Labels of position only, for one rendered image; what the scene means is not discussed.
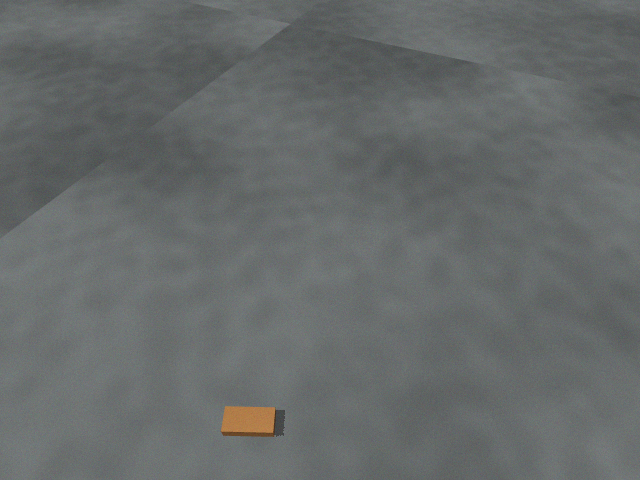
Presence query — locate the small box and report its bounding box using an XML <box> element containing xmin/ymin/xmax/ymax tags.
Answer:
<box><xmin>221</xmin><ymin>406</ymin><xmax>276</xmax><ymax>437</ymax></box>

